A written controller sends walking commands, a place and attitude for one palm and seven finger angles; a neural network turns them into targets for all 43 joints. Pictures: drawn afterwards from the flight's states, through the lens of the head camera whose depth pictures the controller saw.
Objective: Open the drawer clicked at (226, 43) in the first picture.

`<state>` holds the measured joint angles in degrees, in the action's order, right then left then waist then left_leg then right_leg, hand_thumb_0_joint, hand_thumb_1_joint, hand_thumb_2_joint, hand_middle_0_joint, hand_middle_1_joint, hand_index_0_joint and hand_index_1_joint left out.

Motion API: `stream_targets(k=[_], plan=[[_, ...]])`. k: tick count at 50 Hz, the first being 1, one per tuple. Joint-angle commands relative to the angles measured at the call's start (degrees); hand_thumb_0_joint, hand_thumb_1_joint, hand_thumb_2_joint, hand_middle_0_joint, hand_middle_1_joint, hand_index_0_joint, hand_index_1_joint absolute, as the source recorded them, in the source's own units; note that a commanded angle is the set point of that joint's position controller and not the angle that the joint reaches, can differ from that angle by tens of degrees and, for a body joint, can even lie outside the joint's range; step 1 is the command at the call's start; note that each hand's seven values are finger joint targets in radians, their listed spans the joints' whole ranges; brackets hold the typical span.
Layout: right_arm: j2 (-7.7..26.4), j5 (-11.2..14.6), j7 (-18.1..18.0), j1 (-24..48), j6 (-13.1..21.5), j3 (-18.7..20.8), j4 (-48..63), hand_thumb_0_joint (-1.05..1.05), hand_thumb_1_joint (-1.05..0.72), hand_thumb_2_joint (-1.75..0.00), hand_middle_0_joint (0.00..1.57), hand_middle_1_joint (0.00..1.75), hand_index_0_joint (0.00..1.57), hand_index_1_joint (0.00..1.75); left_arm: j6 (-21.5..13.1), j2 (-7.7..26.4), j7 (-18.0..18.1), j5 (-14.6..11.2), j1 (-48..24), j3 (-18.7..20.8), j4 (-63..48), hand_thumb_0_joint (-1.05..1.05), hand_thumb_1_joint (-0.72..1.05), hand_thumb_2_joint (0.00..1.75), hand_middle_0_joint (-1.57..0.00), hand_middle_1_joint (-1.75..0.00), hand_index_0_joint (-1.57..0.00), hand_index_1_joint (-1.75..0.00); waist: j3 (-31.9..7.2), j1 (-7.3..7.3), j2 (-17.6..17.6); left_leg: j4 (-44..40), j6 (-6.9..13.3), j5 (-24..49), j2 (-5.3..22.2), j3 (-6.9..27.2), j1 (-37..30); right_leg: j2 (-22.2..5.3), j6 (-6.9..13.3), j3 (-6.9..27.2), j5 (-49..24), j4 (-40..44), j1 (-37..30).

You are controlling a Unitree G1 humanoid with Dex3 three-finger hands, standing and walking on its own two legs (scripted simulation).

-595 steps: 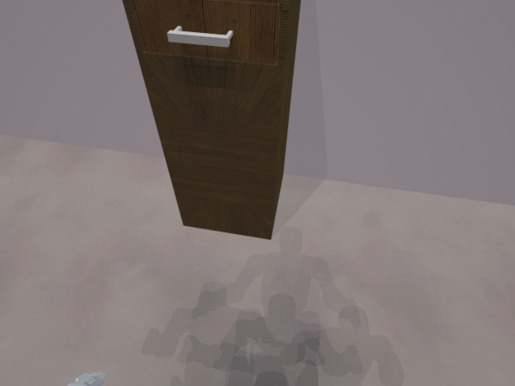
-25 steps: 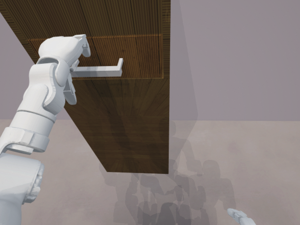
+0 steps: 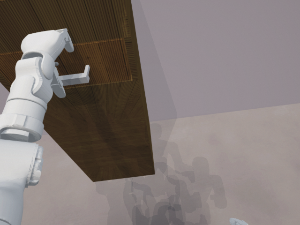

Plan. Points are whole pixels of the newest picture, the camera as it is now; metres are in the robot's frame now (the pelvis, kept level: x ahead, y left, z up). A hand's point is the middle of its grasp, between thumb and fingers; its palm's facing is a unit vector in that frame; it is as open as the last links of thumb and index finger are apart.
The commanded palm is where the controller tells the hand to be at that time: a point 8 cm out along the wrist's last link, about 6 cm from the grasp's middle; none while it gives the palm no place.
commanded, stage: move the hooked fingers above the handle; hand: left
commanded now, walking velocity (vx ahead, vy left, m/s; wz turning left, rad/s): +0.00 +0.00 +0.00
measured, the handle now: (62, 76) +0.50 +0.26 +0.15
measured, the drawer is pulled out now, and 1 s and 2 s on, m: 0.00 0.00 0.00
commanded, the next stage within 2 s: none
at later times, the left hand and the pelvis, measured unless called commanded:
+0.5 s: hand (61, 53) +0.48 +0.22 +0.24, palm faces +0.14 -0.04 -0.99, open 13.4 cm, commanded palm +0.44 +0.28 +0.27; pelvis +0.01 +0.00 +0.00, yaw +2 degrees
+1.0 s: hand (56, 67) +0.46 +0.24 +0.22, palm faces +0.12 -0.03 -0.99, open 13.8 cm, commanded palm +0.44 +0.27 +0.27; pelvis +0.01 +0.02 +0.00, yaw +4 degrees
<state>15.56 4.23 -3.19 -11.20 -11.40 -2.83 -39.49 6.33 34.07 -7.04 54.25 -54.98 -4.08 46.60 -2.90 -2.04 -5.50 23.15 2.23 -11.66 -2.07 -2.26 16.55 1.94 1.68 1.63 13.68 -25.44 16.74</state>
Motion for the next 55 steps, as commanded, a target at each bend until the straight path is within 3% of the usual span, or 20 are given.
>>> stream_targets(k=[1,3,5,8,10,13,15,19,23,25,29,31,35,36,40,42,45,48,52,55], plan=[[8.9,0.2,-1.9,3.5,2.9,3.5,9.9,0.0,-0.9,-0.9,0.2,0.3,0.2,0.3,-0.4,23.1,-2.5,1.4,-20.0,6.7,-6.5,0.0,-0.5,0.3,-0.3,-1.2,-0.3,-1.2,-14.5,2.08,13.6,-0.9,1.6,6.8,0.8,0.4,1.3,-3.7,-1.4,1.0,-11.9,3.1,-12.6],[8.6,0.1,-2.2,2.3,3.9,4.3,10.9,0.0,-0.9,-0.9,0.2,0.3,0.2,0.3,-3.9,21.2,-4.5,0.8,-22.5,5.0,-12.5,0.0,-0.5,0.3,-0.3,-1.2,-0.3,-1.2,-16.4,0.96,9.4,0.3,1.9,7.8,0.4,0.7,-1.3,-3.6,-1.2,1.2,-13.8,2.6,-11.6],[7.7,0.0,-2.2,1.8,4.7,5.0,11.5,0.0,-0.9,-0.9,0.2,0.3,0.2,0.3,-7.9,14.5,-6.0,-0.9,-26.9,-0.8,-20.5,0.0,-0.5,0.3,-0.3,-1.2,-0.3,-1.2,-17.0,-1.05,5.4,1.8,2.0,8.0,0.1,1.1,-4.4,-3.7,-0.9,1.8,-13.6,2.8,-9.2],[7.3,-0.3,-2.4,-0.5,6.1,5.8,10.2,0.0,-0.9,-0.9,0.2,0.3,0.2,0.3,-12.4,12.7,-5.9,-3.7,-32.2,-2.0,-28.8,0.0,-0.5,0.3,-0.3,-1.2,-0.3,-1.2,-19.7,-2.42,-2.3,3.5,2.1,10.0,-0.6,2.3,-11.1,-2.6,-0.2,1.6,-11.9,2.9,-4.0],[7.3,-0.4,-2.3,-1.9,7.0,6.0,9.1,0.0,-0.9,-0.9,0.2,0.3,0.2,0.3,-13.9,11.5,-5.0,-6.2,-34.6,-2.5,-31.3,0.0,-0.5,0.3,-0.3,-1.2,-0.3,-1.2,-20.6,-2.87,-3.4,3.8,1.7,11.6,-0.9,2.9,-12.9,-2.1,0.2,0.8,-11.3,3.1,-2.6],[7.6,-0.2,-1.7,-3.1,7.7,5.8,6.9,0.0,-0.9,-0.9,0.2,0.3,0.2,0.3,-13.2,14.2,-1.3,-7.7,-34.2,2.1,-25.4,0.0,-0.5,0.3,-0.3,-1.2,-0.3,-1.2,-18.9,-1.78,-0.2,3.0,0.8,11.7,-0.8,3.6,-11.3,-1.2,0.5,-0.9,-10.2,3.2,-1.8],[8.9,-0.4,-1.3,-3.2,7.3,5.3,5.6,0.0,-0.9,-0.9,0.2,0.3,0.2,0.3,-11.5,22.6,1.9,-6.9,-32.9,9.8,-19.5,0.0,-0.5,0.3,-0.3,-1.2,-0.3,-1.2,-19.7,0.08,3.9,2.3,0.4,13.0,-0.9,3.3,-6.6,-1.2,0.7,-1.4,-12.2,2.6,-5.7],[8.1,-0.8,0.3,0.0,5.9,4.0,5.8,0.0,-0.9,-0.9,0.2,0.3,0.2,0.3,-4.5,23.4,5.8,-2.4,-30.6,9.7,-9.1,0.0,-0.5,0.3,-0.3,-1.2,-0.3,-1.2,-19.5,3.04,4.2,1.0,-0.6,15.7,-0.3,2.2,-1.0,-1.8,0.7,-1.7,-15.2,1.0,-10.2],[8.5,-0.7,0.8,1.5,3.2,3.4,7.1,0.0,-0.9,-0.9,0.2,0.3,0.2,0.3,1.7,22.6,2.7,1.8,-24.4,7.3,-2.1,0.0,-0.5,0.3,-0.3,-1.2,-0.3,-1.2,-19.7,3.73,8.8,0.6,-0.4,17.5,0.4,1.1,1.2,-2.4,0.2,-1.4,-19.6,0.5,-13.6],[8.6,-0.2,0.3,3.0,2.1,3.1,8.3,0.0,-0.9,-0.9,0.2,0.3,0.2,0.3,2.1,24.2,0.9,1.2,-19.6,9.0,-0.9,0.0,-0.5,0.3,-0.3,-1.2,-0.3,-1.2,-18.1,4.48,14.2,0.2,0.1,15.7,0.7,0.7,2.4,-2.9,-0.3,-1.0,-19.1,0.9,-15.4],[8.6,0.2,-0.8,4.1,1.3,2.7,9.8,0.0,-0.9,-0.9,0.2,0.3,0.2,0.3,1.4,24.0,-1.7,1.7,-18.0,7.8,-3.1,0.0,-0.5,0.3,-0.3,-1.2,-0.3,-1.2,-15.1,3.96,16.1,-0.6,0.8,11.0,0.9,0.7,2.7,-3.2,-0.8,-0.7,-14.7,1.4,-13.2],[8.5,0.3,-1.4,4.2,1.2,2.8,10.7,0.0,-0.9,-0.9,0.2,0.3,0.2,0.3,0.6,24.8,-2.9,1.8,-16.4,8.3,-3.6,0.0,-0.5,0.3,-0.3,-1.2,-0.3,-1.2,-14.9,3.71,15.0,-0.2,1.0,9.8,0.9,0.3,2.1,-3.3,-0.9,-0.4,-13.7,1.4,-12.7],[8.4,0.1,-1.5,2.3,2.3,3.8,12.4,0.0,-0.9,-0.9,0.2,0.3,0.2,0.3,-3.5,20.1,-5.1,0.4,-19.5,4.9,-11.0,0.0,-0.5,0.3,-0.3,-1.2,-0.3,-1.2,-15.5,1.7,10.3,0.8,1.4,10.6,0.7,1.0,-1.4,-2.7,-0.5,-0.7,-13.3,1.4,-9.5],[8.5,0.0,-1.4,1.4,2.8,4.3,12.4,0.0,-0.9,-0.9,0.2,0.3,0.2,0.3,-5.4,22.1,-5.2,0.0,-21.5,6.9,-15.3,0.0,-0.5,0.3,-0.3,-1.2,-0.3,-1.2,-18.2,1.69,8.1,1.5,1.6,11.9,0.8,1.6,-3.3,-2.4,-0.5,-0.2,-14.2,1.0,-9.2],[7.2,-0.9,-1.3,-0.7,5.0,6.1,12.0,0.0,-0.9,-0.9,0.2,0.3,0.2,0.3,-12.4,14.9,-4.3,-3.0,-32.9,0.9,-33.8,0.0,-0.5,0.3,-0.3,-1.2,-0.3,-1.2,-25.4,-1.33,-2.4,5.0,1.9,19.4,0.4,3.8,-14.9,-1.6,0.3,-0.1,-14.1,0.6,-3.3],[7.2,-0.9,-1.0,-2.7,6.0,6.7,10.2,0.0,-0.9,-0.9,0.2,0.3,0.2,0.3,-13.8,14.0,-2.5,-4.5,-35.2,0.8,-35.6,0.0,-0.5,0.3,-0.3,-1.2,-0.3,-1.2,-25.5,-2.27,-6.5,5.6,1.0,21.4,0.5,5.2,-19.3,-0.7,0.7,-1.1,-11.6,0.9,1.7],[7.6,-0.9,-0.4,-4.4,6.9,6.8,7.7,0.0,-0.9,-0.9,0.2,0.3,0.2,0.3,-13.1,14.3,0.5,-6.6,-36.2,2.3,-32.2,0.0,-0.5,0.3,-0.3,-1.2,-0.3,-1.2,-24.2,-2.07,-3.5,5.2,-0.2,22.9,0.6,5.9,-18.7,0.0,1.1,-2.5,-11.3,1.6,2.2],[8.3,-0.7,0.5,-3.8,6.5,5.6,5.0,0.0,-0.9,-0.9,0.2,0.3,0.2,0.3,-8.4,16.8,3.9,-5.8,-33.4,6.2,-18.0,0.0,-0.5,0.3,-0.3,-1.2,-0.3,-1.2,-19.1,0.05,1.6,3.0,-1.0,20.1,0.2,5.4,-10.7,0.2,1.5,-3.7,-11.5,1.1,0.1],[8.6,-1.1,1.7,-1.0,4.8,4.2,5.2,0.0,-0.9,-0.9,0.2,0.3,0.2,0.3,-0.4,19.6,4.9,-1.1,-29.5,6.7,-6.3,0.0,-0.5,0.3,-0.3,-1.2,-0.3,-1.2,-20.0,3.14,2.5,1.7,-1.8,21.7,0.5,3.6,-4.6,-0.6,1.7,-3.5,-14.5,-0.2,-5.8],[8.7,-1.0,1.8,0.9,2.7,3.6,7.0,0.0,-0.9,-0.9,0.2,0.3,0.2,0.3,2.7,21.2,2.2,1.4,-23.0,7.9,-3.5,0.0,-0.5,0.3,-0.3,-1.2,-0.3,-1.2,-20.9,4.73,9.0,1.2,-0.9,22.3,0.9,2.6,-1.6,-1.5,1.2,-2.5,-17.8,0.0,-11.5]])
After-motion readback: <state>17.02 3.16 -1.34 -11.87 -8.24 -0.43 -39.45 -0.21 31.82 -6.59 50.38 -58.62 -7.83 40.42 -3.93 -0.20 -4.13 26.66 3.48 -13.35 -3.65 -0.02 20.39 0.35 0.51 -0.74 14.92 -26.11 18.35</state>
